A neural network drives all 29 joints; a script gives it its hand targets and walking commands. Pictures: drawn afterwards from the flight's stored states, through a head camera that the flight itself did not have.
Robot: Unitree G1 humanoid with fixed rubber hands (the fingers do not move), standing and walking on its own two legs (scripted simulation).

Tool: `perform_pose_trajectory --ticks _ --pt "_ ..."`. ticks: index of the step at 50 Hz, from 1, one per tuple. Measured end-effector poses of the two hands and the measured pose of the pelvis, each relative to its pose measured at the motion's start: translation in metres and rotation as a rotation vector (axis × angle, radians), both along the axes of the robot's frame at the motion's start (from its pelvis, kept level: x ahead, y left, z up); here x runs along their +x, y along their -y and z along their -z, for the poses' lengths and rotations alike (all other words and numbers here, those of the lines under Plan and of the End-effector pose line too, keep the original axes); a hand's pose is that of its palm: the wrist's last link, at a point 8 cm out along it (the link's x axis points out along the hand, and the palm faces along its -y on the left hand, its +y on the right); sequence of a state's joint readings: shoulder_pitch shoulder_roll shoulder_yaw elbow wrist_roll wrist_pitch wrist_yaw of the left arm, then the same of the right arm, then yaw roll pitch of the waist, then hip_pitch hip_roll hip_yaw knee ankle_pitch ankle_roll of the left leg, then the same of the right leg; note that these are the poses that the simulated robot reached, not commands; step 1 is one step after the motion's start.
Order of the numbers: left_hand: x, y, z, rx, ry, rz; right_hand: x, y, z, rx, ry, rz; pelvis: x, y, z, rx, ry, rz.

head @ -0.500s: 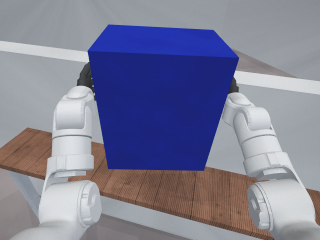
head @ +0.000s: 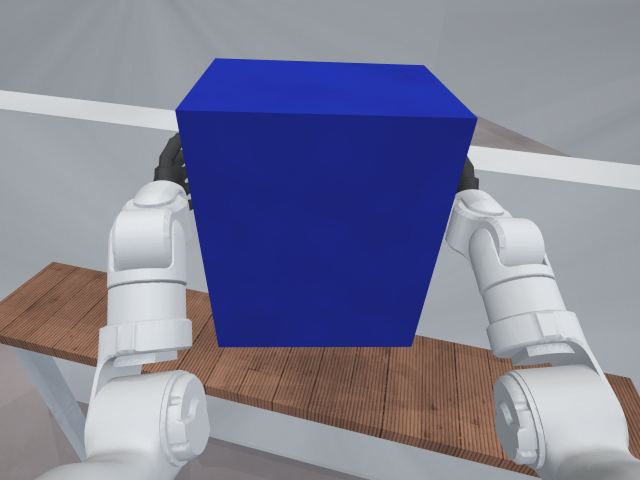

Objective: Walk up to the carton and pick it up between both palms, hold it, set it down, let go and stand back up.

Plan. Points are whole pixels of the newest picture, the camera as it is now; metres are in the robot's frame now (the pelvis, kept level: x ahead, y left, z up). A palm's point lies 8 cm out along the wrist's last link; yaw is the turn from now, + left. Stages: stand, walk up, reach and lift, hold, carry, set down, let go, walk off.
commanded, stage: hold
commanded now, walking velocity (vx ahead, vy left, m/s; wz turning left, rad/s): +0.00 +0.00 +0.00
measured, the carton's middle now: (318, 210) +0.37 +0.00 +0.23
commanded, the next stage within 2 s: none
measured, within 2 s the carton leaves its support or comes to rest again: neither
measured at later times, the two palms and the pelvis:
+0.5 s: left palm (181, 195) +0.38 +0.17 +0.25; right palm (456, 204) +0.38 -0.17 +0.24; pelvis +0.02 -0.01 +0.00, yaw +1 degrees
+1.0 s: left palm (169, 190) +0.37 +0.18 +0.26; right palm (451, 197) +0.37 -0.16 +0.25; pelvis -0.01 +0.00 +0.00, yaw +0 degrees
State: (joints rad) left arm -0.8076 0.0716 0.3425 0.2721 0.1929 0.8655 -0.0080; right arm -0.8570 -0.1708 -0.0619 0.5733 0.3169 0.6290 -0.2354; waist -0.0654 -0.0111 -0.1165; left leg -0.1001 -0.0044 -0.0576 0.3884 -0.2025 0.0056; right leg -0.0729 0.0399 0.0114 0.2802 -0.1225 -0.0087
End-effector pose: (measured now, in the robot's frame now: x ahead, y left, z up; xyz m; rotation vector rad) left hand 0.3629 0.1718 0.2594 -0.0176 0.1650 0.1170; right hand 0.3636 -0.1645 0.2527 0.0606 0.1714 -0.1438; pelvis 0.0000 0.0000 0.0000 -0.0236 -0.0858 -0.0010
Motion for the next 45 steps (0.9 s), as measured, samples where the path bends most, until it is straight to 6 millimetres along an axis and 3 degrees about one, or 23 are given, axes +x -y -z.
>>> perform_pose_trajectory --ticks 8,16,29,37,45 --pt "0.012 -0.002 -0.002 0.012 -0.020 -0.008 0.014 -0.002 0.001 -0.027 -0.019 -0.011 -0.005 0.003 0.000 0.008 -0.048 0.003" --pt "0.021 -0.002 0.003 0.030 -0.003 -0.013 0.026 -0.002 0.006 -0.042 -0.006 -0.025 0.007 0.009 -0.001 0.000 -0.068 -0.021" --pt "0.011 0.005 0.012 0.002 0.004 0.012 0.008 0.005 0.014 -0.040 -0.008 -0.004 0.023 0.005 0.000 -0.005 0.003 -0.015" --pt "-0.003 -0.002 0.006 -0.016 0.028 0.000 -0.002 -0.002 0.002 -0.026 0.017 -0.014 0.014 0.001 0.000 -0.003 0.020 -0.001" --pt "0.001 -0.007 0.001 0.005 -0.001 -0.008 0.004 -0.007 -0.002 -0.012 -0.006 -0.013 -0.001 0.001 0.000 0.002 -0.012 -0.007"
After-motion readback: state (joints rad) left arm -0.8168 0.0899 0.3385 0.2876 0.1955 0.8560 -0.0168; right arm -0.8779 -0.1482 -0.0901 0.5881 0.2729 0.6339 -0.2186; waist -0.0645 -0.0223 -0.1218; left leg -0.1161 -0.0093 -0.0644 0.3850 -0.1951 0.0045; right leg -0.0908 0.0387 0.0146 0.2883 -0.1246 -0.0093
